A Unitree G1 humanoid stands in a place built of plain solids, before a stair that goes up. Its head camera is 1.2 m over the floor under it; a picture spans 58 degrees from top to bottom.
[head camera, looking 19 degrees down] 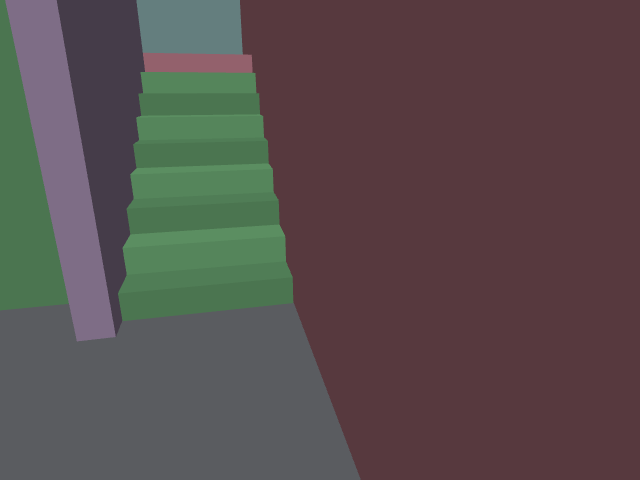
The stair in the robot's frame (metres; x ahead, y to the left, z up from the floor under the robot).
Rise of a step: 0.17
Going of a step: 0.26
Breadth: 0.96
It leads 13 degrees to the left of straight ahead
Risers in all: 9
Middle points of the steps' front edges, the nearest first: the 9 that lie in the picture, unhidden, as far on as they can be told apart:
2.22 0.62 0.17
2.47 0.68 0.34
2.72 0.74 0.51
2.97 0.80 0.68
3.23 0.86 0.84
3.48 0.92 1.01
3.73 0.98 1.18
3.98 1.03 1.35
4.27 1.10 1.52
